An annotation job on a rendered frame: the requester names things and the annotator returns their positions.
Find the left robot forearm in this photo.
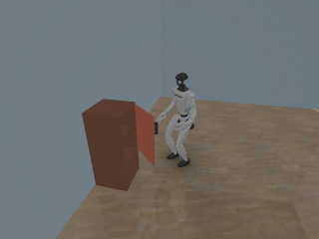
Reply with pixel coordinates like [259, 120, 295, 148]
[186, 110, 197, 126]

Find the robot left hand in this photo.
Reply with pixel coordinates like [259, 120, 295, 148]
[173, 119, 188, 131]

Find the handle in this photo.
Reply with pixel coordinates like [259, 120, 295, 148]
[154, 121, 159, 134]

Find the left robot upper arm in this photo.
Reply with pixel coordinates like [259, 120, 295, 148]
[186, 91, 196, 114]

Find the right robot upper arm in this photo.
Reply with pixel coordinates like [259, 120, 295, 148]
[171, 86, 178, 102]

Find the robot right hand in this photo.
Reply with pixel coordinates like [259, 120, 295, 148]
[157, 112, 166, 123]

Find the right robot thigh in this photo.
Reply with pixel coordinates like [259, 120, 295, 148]
[164, 115, 180, 143]

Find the robot head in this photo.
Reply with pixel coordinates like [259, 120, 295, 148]
[175, 73, 189, 92]

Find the right robot forearm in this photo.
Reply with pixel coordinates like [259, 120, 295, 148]
[164, 100, 176, 114]

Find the cupboard door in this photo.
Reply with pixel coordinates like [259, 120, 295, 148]
[135, 105, 156, 165]

